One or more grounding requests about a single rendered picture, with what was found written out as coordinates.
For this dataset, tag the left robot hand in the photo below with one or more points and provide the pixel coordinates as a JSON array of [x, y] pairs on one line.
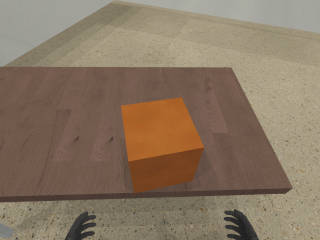
[[79, 226]]

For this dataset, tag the right robot hand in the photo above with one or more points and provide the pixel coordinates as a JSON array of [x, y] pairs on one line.
[[245, 228]]

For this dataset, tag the carton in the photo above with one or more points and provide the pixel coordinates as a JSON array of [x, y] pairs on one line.
[[163, 145]]

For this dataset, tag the table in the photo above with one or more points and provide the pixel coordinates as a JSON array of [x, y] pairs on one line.
[[62, 134]]

